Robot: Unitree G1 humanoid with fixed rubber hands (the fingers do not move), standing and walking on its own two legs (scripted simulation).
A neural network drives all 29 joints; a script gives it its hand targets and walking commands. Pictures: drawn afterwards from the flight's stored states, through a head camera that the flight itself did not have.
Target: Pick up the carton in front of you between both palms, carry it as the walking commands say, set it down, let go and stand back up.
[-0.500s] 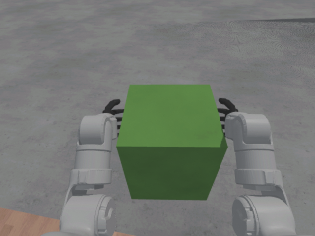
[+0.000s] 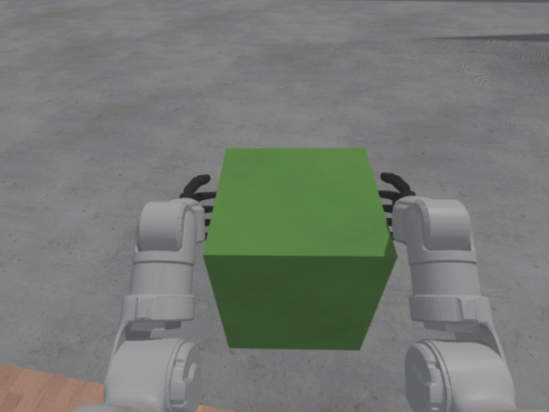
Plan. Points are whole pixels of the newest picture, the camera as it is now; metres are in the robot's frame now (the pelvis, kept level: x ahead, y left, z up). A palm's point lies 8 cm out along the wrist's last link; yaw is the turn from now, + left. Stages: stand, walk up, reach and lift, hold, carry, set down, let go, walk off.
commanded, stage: carry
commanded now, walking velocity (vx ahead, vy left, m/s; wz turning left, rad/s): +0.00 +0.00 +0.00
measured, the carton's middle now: (294, 251) +0.34 +0.00 +0.05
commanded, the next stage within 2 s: none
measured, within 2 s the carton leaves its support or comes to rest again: neither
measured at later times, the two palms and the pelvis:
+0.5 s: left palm (182, 209) +0.37 +0.17 +0.12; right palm (383, 202) +0.38 -0.13 +0.12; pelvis +0.03 +0.01 -0.01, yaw +0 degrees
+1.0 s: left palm (216, 141) +0.58 +0.16 +0.09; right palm (365, 134) +0.60 -0.14 +0.09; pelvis +0.23 -0.02 -0.02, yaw +0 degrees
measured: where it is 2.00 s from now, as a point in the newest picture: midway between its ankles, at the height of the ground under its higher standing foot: (280, 270)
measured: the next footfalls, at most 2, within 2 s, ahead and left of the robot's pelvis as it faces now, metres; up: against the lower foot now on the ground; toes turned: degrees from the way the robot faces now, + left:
right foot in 0.72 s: +0.19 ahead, -0.07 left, +0.00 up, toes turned -3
left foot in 1.22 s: +0.57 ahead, +0.07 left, -0.13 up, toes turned +4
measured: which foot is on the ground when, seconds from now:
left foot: down 0.00-0.72, up 0.74-1.00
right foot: down 0.00-0.46, up 0.48-0.70, down 0.72-1.00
